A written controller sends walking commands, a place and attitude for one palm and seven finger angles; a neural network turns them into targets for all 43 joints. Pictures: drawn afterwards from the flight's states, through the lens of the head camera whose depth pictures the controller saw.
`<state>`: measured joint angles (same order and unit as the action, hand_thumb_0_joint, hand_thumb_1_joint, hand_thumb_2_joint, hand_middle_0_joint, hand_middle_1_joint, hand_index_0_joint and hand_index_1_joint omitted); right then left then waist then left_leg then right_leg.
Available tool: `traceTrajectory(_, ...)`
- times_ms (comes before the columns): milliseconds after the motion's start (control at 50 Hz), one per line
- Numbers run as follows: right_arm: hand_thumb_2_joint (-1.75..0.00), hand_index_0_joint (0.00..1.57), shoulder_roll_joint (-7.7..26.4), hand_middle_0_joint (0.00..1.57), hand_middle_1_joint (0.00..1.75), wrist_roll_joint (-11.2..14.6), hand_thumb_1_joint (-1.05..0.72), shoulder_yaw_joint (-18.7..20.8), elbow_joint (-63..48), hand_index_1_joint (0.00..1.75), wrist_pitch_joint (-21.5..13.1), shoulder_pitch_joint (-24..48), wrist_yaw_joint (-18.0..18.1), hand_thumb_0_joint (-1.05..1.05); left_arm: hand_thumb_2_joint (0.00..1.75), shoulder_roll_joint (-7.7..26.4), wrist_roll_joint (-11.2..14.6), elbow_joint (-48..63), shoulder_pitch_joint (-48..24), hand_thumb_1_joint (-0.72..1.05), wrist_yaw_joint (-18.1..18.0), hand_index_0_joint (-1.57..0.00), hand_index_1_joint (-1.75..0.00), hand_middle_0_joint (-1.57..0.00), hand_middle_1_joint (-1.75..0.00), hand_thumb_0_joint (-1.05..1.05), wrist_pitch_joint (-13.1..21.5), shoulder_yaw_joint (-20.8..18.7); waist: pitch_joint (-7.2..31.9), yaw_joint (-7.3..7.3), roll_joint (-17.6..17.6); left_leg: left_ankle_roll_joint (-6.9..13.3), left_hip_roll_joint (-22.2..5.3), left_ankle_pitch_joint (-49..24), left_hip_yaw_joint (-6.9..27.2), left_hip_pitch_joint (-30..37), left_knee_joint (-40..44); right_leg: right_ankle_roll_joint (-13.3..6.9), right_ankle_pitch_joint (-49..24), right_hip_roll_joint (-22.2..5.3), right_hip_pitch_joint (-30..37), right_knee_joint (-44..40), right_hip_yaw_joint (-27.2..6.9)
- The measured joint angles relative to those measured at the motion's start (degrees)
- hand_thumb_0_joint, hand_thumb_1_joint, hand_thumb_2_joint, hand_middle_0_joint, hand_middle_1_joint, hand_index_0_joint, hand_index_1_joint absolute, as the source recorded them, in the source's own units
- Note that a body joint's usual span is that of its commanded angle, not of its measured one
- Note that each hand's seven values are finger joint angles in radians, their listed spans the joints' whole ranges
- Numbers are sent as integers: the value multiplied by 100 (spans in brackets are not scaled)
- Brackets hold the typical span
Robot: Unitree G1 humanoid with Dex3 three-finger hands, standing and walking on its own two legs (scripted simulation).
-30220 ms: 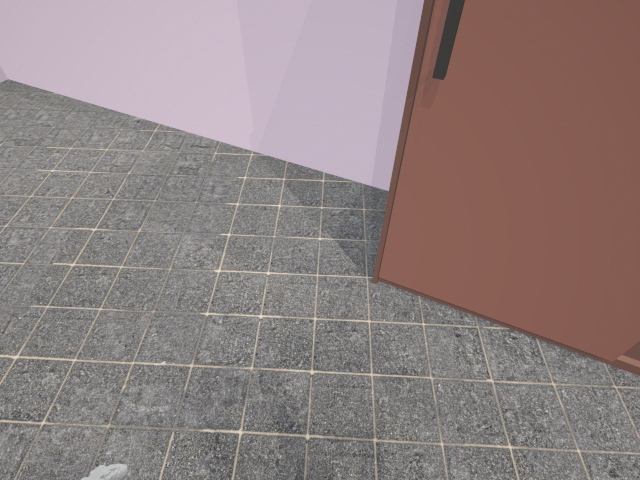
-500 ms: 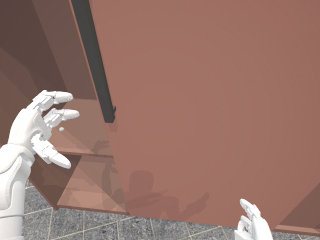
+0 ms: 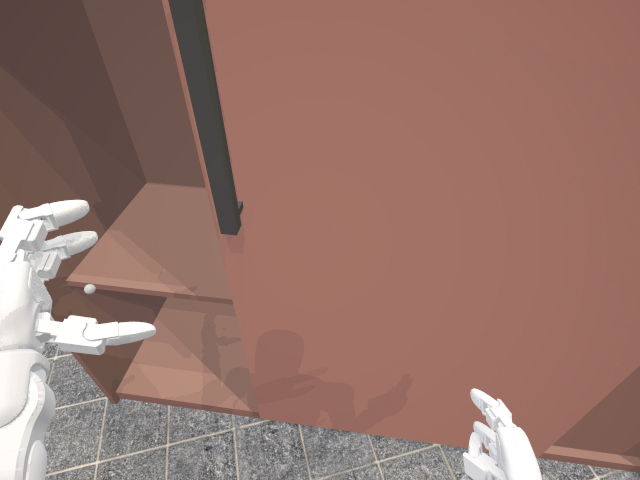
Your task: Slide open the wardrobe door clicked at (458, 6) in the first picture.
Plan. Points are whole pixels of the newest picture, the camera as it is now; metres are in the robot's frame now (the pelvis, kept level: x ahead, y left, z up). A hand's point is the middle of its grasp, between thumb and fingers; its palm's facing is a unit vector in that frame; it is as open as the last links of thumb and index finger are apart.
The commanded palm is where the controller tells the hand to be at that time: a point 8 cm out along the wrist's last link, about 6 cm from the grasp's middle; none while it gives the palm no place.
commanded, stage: draw the hand back to the body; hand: left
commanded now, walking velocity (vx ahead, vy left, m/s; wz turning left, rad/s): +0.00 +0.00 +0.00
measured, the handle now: (216, 120) +0.44 +0.21 +0.26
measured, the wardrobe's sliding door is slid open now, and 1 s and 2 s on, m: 0.48 0.48 0.48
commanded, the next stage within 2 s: step back with the hand held close in 0.88 s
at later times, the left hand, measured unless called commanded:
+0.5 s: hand (90, 306) +0.21 +0.27 +0.16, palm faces +0.45 -0.83 -0.32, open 8.8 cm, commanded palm +0.17 +0.31 +0.17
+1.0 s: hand (93, 306) +0.21 +0.27 +0.17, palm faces +0.46 -0.83 -0.32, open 7.5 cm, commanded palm +0.17 +0.31 +0.17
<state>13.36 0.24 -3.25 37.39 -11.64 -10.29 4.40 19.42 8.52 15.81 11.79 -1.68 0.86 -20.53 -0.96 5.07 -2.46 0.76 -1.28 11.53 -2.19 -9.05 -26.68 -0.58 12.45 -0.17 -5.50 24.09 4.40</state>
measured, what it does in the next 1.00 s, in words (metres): stands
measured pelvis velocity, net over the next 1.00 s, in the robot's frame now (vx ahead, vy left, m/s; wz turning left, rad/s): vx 0.02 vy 0.01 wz -0.02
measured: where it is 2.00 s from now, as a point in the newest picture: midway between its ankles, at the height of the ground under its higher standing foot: outside the picture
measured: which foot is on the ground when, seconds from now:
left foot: down 0.00-1.00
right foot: down 0.00-1.00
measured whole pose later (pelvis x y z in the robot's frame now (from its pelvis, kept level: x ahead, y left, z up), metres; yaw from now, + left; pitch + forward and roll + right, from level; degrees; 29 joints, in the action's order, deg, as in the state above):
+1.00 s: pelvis +0.02 +0.01 +0.00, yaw -1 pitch -7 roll -1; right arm 12.3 -1.3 -1.7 37.9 -7.2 -11.3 4.1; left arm 18.7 4.5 21.0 23.9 -5.3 4.6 -18.7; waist -1.4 5.0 -2.8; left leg 1.3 -0.6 12.0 -3.4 -4.3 -23.1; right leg 0.2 12.5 -0.7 -1.1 20.5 3.1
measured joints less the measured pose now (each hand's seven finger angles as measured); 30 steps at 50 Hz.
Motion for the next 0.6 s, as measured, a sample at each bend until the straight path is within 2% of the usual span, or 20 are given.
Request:
traceTrajectory(100,-90,20,-42,21,30,-63,-90,52,225,30,152,-129,15,1,40,-82,-227,22,303,-13,-322,-24,-90,-24,-90,-1,323,145,-79,2,-16,38,49,-43,-36,158,154,38,-31,-43,134,-115,-33)
traceTrajectory(240,-90,20,-54,21,30,-96,-90,122,324,30,261,-202,10,1,52,-61,-350,72,574,11,-423,-23,-76,-23,-76,0,510,185,-103,-63,-35,74,90,-33,-115,339,283,81,-30,-82,271,-204,-110)
traceTrajectory(420,-90,20,-34,21,30,-118,-90,213,145,30,349,-157,-39,1,68,-32,-385,335,1065,44,-362,-22,-57,-22,-57,0,547,161,-36,-93,-4,93,97,26,-194,428,339,110,-8,-88,337,-272,-191)
traceTrajectory(600,-90,20,-17,21,30,-125,-90,230,12,30,380,-82,-26,1,83,-67,-416,552,1296,74,-379,-21,-39,-21,-39,1,445,188,-30,9,13,96,103,69,-156,441,316,118,16,-91,394,-313,-154)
